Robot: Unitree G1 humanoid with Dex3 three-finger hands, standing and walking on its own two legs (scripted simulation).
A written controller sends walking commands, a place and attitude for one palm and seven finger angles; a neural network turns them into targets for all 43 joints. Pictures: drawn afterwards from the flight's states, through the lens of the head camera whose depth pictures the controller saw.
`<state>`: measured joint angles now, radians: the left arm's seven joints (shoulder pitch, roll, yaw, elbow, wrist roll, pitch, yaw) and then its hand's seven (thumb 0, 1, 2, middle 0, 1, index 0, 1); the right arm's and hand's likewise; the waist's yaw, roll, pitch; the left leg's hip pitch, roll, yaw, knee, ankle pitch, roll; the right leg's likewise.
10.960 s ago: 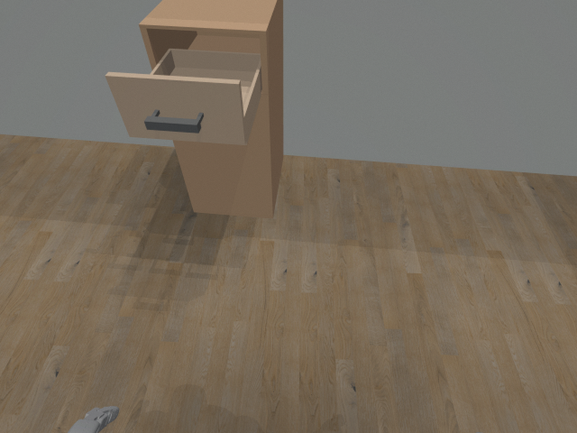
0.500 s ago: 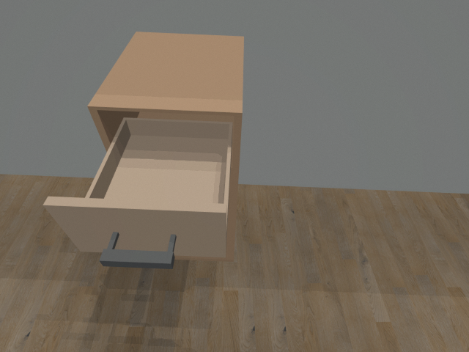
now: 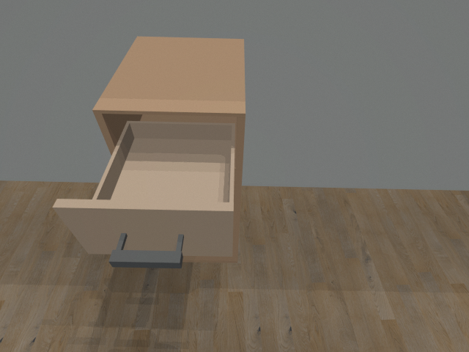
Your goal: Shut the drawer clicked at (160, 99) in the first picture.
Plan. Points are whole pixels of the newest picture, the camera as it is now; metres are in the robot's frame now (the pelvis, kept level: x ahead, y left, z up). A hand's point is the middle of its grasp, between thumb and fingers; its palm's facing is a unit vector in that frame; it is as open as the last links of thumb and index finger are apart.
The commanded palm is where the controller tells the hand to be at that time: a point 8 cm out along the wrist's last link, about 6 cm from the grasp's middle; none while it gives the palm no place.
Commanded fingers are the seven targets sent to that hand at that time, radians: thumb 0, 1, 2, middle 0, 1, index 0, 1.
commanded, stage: look again from close up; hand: left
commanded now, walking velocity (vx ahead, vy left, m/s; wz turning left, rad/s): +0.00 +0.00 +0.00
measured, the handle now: (149, 248) +0.31 +0.19 -0.04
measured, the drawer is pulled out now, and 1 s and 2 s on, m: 0.29 0.27 0.27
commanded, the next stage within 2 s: raise the hand and make a fist in 0.48 s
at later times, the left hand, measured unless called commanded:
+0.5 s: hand out of the picture -0.03 +0.13 -0.18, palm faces +0.04 -0.99 -0.16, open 7.3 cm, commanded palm none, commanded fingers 0.00 0.90 0.90 -0.20 -0.30 -0.20 -0.30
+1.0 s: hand out of the picture +0.11 +0.11 -0.05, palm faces +0.06 -1.00 +0.00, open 5.9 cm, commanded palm +0.09 +0.18 -0.03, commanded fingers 0.00 0.90 0.90 -0.64 -0.78 -0.64 -0.78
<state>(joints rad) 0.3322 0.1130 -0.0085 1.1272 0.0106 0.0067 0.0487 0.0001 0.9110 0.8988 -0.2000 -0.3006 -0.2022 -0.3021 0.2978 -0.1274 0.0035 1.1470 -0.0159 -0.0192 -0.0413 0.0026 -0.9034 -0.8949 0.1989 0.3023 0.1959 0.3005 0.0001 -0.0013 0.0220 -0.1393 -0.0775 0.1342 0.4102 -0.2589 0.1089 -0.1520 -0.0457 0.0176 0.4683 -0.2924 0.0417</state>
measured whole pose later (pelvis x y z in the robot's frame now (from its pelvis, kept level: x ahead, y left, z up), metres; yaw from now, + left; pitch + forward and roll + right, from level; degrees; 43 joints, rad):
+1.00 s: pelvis -0.04 -0.06 -0.06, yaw +4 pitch +9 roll +0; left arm 0.56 0.17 0.07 0.09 -0.17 -0.49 -0.23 0.01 0.92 0.90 -0.39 -0.55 -0.46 -0.58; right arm 0.17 -0.28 -0.08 0.50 0.00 -0.25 0.02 0.01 -0.91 -0.90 0.20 0.30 0.19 0.30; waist 0.01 -0.06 -0.13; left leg -0.70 0.01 0.05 0.98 -0.44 0.02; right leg -0.66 0.01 -0.09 0.99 -0.48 -0.06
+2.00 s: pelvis -0.02 -0.02 -0.05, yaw +5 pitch +6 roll -3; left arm 0.67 0.21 0.02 -0.38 -0.21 -0.20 -0.21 0.01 0.90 0.90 -1.37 -1.57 -1.38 -1.57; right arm 0.21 -0.19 0.05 0.45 0.04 -0.21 -0.01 0.01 -0.90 -0.89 0.20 0.30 0.20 0.30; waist 0.03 0.05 -0.12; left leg -0.59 -0.02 0.03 0.92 -0.45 0.08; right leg -0.51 -0.01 -0.10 0.85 -0.45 0.00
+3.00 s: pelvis -0.02 -0.06 -0.05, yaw +5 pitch +9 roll -1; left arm 0.52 0.23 0.15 -0.13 -0.28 -0.31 -0.28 0.01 0.90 0.90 -1.40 -1.60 -1.40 -1.60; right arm 0.23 -0.24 0.01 0.56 0.03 -0.24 -0.04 0.01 -0.90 -0.90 0.20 0.30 0.20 0.30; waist -0.01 0.04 -0.11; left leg -0.63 0.01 0.00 0.92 -0.44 0.02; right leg -0.56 0.02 -0.12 0.88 -0.47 -0.06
